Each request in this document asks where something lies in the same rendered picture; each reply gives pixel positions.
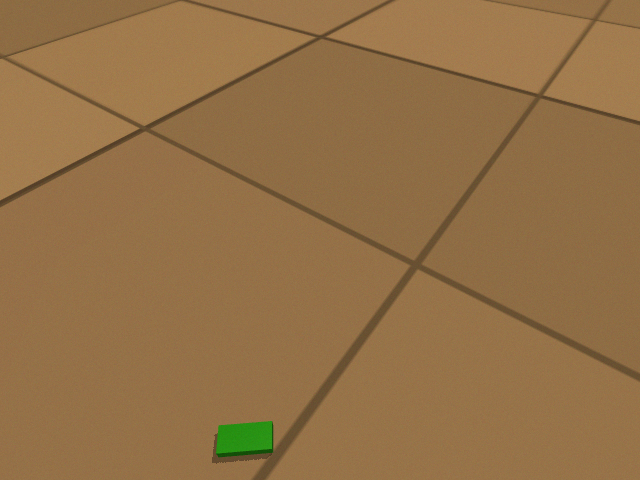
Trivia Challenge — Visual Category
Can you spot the small box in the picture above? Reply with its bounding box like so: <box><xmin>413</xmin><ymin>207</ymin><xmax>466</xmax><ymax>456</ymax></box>
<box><xmin>216</xmin><ymin>421</ymin><xmax>273</xmax><ymax>457</ymax></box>

